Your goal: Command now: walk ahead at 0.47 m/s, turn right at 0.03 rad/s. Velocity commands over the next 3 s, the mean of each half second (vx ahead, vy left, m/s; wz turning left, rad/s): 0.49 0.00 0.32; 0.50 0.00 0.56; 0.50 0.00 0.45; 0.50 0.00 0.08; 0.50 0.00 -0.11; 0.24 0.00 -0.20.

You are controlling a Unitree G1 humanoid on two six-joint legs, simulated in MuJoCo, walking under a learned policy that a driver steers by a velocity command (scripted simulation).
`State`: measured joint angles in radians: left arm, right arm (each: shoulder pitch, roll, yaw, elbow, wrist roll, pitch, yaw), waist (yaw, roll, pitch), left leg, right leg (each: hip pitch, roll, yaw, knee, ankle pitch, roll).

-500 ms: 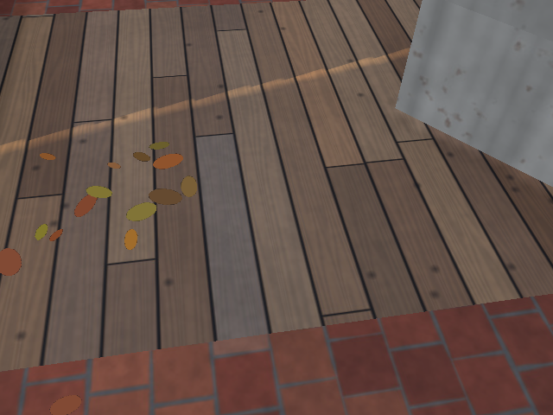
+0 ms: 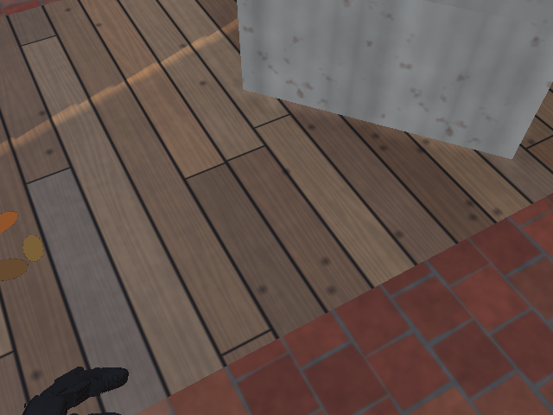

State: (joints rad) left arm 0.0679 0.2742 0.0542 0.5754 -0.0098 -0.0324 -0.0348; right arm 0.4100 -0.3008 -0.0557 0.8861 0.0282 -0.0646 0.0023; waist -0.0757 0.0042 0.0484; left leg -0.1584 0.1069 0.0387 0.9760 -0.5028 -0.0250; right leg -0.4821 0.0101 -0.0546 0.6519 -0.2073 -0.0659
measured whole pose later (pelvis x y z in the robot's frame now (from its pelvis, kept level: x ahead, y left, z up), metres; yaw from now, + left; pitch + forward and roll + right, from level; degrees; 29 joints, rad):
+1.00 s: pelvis +0.58 +0.09 +0.00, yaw +32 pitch +2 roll -1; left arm 0.08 0.27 0.05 0.67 0.01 -0.12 -0.02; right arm 0.36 -0.31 -0.07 0.72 0.03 -0.02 -0.02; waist -0.06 0.03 0.01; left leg -0.24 -0.08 -0.20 0.94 -0.51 0.04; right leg -0.45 0.04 0.01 0.56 -0.15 -0.01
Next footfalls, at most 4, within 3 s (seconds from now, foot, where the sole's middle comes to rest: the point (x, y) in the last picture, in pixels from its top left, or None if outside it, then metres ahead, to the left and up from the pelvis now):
0.48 left None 0.42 0.15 -0.75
0.94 right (248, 292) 0.75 0.05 -0.75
1.44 left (99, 285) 0.80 0.44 -0.75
1.96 right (99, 176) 1.18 0.49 -0.75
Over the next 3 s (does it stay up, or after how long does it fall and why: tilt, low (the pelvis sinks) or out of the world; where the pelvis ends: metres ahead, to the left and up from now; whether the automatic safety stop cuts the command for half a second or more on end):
stays up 1.30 0.77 0.02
